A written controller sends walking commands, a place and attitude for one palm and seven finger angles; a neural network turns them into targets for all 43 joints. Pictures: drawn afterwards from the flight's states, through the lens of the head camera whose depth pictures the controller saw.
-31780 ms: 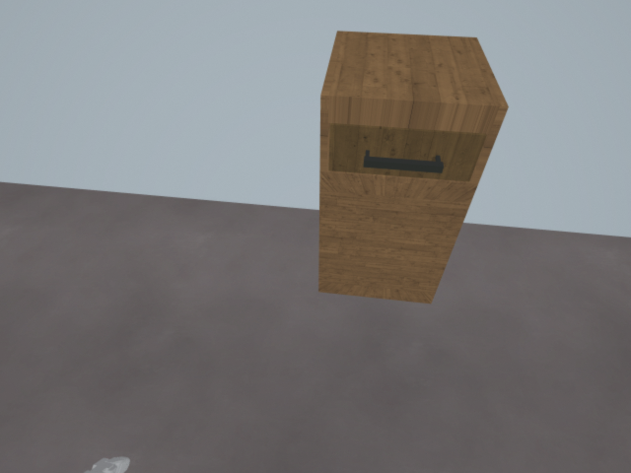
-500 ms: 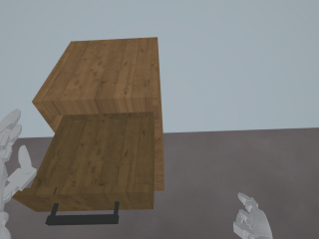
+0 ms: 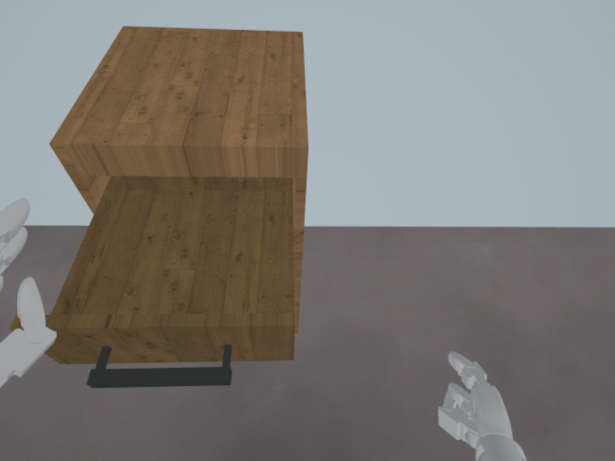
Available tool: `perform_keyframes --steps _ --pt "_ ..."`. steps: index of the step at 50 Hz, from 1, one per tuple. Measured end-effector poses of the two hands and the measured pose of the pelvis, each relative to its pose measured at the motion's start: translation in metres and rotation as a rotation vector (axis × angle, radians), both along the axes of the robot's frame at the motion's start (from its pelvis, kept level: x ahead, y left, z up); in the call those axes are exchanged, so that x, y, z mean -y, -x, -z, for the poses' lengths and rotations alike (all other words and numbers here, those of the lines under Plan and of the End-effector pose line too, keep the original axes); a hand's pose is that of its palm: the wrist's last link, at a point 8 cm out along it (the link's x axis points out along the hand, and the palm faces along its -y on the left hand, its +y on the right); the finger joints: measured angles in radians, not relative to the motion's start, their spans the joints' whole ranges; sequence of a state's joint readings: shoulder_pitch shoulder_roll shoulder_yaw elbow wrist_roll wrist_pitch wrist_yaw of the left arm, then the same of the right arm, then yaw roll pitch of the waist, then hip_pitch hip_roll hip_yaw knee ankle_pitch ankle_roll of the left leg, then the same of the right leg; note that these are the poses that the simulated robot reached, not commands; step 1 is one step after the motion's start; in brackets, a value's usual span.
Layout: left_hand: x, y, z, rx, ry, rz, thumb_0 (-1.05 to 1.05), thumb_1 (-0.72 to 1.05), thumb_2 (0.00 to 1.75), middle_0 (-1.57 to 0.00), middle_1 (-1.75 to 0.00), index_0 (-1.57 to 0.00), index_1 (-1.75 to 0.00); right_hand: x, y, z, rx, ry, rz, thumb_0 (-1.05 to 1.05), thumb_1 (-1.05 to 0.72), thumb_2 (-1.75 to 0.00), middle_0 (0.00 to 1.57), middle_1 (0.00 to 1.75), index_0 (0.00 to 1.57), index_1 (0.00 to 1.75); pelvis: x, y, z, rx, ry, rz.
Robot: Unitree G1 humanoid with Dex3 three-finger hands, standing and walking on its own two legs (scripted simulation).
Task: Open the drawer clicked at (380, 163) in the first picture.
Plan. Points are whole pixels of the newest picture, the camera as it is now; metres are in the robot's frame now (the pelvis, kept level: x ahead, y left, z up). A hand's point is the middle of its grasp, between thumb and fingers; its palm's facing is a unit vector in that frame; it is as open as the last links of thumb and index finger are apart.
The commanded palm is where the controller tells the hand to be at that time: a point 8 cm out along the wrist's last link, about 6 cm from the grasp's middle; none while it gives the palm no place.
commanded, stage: step back with the hand held close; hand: left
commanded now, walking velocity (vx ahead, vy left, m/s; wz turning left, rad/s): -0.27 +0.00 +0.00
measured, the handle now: (164, 364) +0.25 +0.23 -0.10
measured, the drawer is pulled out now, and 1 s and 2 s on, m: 0.30 0.30 0.30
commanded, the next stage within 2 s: stop stepping back and stand still in 0.78 s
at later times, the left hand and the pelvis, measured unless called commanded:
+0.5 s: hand (62, 377) +0.16 +0.21 +0.16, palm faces +0.29 -0.82 -0.49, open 7.4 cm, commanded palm +0.08 +0.27 +0.18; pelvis -0.06 -0.01 +0.00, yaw -2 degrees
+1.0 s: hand out of the picture +0.02 +0.18 +0.18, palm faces +0.32 -0.81 -0.50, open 7.4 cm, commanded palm -0.03 +0.23 +0.18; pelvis -0.17 -0.05 +0.00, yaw -2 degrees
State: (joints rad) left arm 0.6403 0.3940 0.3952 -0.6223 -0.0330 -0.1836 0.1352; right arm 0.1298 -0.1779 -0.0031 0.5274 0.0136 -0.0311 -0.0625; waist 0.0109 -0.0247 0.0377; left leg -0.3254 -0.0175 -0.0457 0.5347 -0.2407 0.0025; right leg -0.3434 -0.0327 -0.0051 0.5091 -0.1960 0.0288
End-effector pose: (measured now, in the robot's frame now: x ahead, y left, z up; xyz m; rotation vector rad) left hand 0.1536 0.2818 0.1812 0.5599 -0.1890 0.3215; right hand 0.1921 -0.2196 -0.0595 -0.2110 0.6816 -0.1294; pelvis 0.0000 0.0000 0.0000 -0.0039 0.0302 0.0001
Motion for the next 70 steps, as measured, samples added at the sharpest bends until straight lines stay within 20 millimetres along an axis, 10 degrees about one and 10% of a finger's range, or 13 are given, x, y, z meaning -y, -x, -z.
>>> perform_keyframes --steps 18,29,39,49,61,70 --pt "-0.012 0.028 -0.004 0.069 -0.039 -0.003 0.01 0.89 0.90 -0.21 -0.30 -0.21 -0.30 0.004 0.069 0.014 -0.062 0.031 0.043 0.01 -0.90 -0.90 0.20 0.30 0.20 0.30 -0.005 0.033 0.003 -0.027 0.032 -0.013" --pt "0.045 0.040 -0.008 -0.001 -0.031 0.180 0.01 0.89 0.90 -0.21 -0.30 -0.21 -0.30 0.020 0.086 0.020 -0.082 -0.030 0.025 0.01 -0.90 -0.90 0.21 0.30 0.20 0.30 0.015 0.071 -0.003 -0.050 0.018 0.036" --pt "0.017 0.087 0.010 -0.075 -0.017 0.072 0.01 0.89 0.90 -0.21 -0.30 -0.21 -0.30 0.031 0.104 -0.001 -0.017 0.039 0.066 0.01 -0.90 -0.90 0.20 0.30 0.20 0.30 0.012 0.107 -0.002 -0.041 -0.021 0.025" --pt "0.057 0.161 -0.016 0.046 -0.011 0.074 0.01 0.89 0.90 -0.21 -0.30 -0.21 -0.30 0.027 0.175 0.005 0.028 -0.042 -0.022 0.01 -0.90 -0.90 0.21 0.30 0.20 0.30 0.041 0.168 0.000 0.000 0.006 0.036" --pt "0.072 0.216 0.007 -0.034 0.056 -0.017 0.01 0.89 0.90 -0.21 -0.30 -0.21 -0.30 0.100 0.295 0.024 -0.158 0.008 0.121 0.01 -0.90 -0.90 0.21 0.30 0.20 0.30 0.066 0.210 -0.008 -0.005 -0.035 -0.001" --pt "0.066 0.243 -0.008 0.036 -0.024 0.036 0.01 0.89 0.90 -0.21 -0.30 -0.21 -0.30 0.108 0.305 0.005 -0.070 0.097 0.105 0.01 -0.91 -0.90 0.20 0.30 0.20 0.30 0.058 0.233 -0.002 0.036 -0.030 -0.013"
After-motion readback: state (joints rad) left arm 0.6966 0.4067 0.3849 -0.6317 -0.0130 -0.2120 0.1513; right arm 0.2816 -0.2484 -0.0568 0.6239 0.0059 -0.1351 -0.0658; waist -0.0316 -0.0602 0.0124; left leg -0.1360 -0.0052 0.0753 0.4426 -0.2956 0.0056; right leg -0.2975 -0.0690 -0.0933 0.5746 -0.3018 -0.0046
